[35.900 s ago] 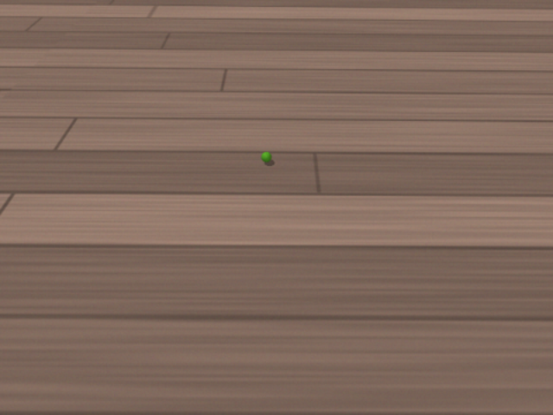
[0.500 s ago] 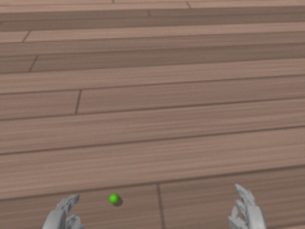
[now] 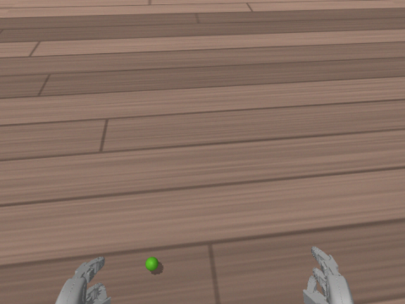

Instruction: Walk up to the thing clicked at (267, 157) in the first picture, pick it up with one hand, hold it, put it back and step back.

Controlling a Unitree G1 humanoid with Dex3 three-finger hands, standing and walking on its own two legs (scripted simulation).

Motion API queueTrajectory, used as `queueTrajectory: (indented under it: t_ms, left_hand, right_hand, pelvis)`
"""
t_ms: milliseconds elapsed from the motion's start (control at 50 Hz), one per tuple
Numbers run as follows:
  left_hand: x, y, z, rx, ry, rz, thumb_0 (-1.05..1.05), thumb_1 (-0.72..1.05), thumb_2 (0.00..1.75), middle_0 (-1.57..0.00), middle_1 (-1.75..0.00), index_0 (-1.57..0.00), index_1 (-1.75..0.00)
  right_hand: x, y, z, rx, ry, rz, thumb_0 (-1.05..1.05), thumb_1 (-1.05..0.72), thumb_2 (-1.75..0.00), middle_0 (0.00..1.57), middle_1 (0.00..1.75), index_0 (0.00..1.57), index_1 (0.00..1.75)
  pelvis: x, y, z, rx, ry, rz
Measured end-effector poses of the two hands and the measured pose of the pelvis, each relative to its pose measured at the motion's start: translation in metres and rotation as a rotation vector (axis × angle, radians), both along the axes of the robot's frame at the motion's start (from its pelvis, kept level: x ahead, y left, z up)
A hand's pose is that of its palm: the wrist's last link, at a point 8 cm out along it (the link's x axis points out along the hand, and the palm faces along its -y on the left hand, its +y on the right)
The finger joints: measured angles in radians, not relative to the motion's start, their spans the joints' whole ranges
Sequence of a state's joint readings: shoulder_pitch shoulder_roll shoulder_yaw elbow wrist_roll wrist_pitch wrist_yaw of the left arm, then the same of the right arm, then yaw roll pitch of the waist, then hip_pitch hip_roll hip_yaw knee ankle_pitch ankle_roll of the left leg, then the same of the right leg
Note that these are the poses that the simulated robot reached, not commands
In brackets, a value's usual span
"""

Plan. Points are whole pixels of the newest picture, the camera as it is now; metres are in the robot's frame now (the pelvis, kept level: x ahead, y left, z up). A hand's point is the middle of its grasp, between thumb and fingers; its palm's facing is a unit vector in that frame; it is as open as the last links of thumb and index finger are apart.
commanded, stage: home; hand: left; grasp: from above
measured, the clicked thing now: (151, 263) +0.43 +0.21 -0.69
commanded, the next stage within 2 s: stand in 0.38 s
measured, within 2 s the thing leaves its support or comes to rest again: neither
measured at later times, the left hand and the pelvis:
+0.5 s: hand out of the picture +0.16 +0.18 -0.05, palm faces +0.04 -0.97 -0.22, open 7.4 cm; pelvis +0.00 +0.00 +0.00, yaw +0 degrees
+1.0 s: hand out of the picture +0.04 +0.24 -0.11, palm faces +0.06 -0.94 -0.32, open 7.4 cm; pelvis +0.00 +0.00 +0.05, yaw +1 degrees
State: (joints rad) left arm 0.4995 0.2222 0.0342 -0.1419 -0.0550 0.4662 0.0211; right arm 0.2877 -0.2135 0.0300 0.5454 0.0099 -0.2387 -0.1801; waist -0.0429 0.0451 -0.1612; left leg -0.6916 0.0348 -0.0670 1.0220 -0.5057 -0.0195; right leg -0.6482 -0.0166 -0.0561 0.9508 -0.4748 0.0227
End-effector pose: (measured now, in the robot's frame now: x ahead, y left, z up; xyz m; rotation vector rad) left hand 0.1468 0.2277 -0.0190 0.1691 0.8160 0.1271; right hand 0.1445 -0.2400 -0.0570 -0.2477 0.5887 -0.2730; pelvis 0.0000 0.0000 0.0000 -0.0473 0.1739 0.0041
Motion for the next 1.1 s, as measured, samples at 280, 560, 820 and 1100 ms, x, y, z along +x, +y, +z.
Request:
queueTrajectory:
  t_ms: [280,560,820,1100]
  left_hand:
    - [-0.002,-0.001,0.001,0.005,-0.004,-0.003,0.01,0.91,0.9,-0.2,-0.3,-0.2,-0.3]
    - [0.002,0.01,-0.016,0.09,-0.04,-0.033,0.01,0.9,0.9,-0.21,-0.3,-0.2,-0.3]
    - [-0.074,0.055,-0.053,0.13,0.287,0.079,0.01,0.91,0.9,-0.2,-0.3,-0.2,-0.3]
    - [-0.128,0.053,-0.05,0.096,0.465,0.143,0.01,0.91,0.9,-0.2,-0.3,-0.2,-0.3]
  right_hand:
    - [0.0,-0.002,0.001,-0.002,-0.011,-0.001,0.01,-0.9,-0.89,0.21,0.3,0.21,0.3]
    - [-0.008,-0.009,-0.016,-0.046,0.216,0.135,0.01,-0.9,-0.89,0.21,0.3,0.2,0.3]
    - [-0.06,-0.036,-0.016,0.008,0.523,0.041,0.01,-0.9,-0.89,0.2,0.3,0.2,0.3]
    - [-0.084,-0.025,-0.012,0.056,0.633,0.008,0.0,-0.9,-0.89,0.2,0.3,0.2,0.3]
  pelvis:
    - [-0.002,-0.001,-0.001,0.001,-0.001,0.0]
    - [-0.011,-0.003,0.008,0.03,-0.087,0.003]
    - [-0.007,0.002,0.038,0.042,-0.182,0.007]
    - [-0.006,0.004,0.059,0.044,-0.24,0.021]
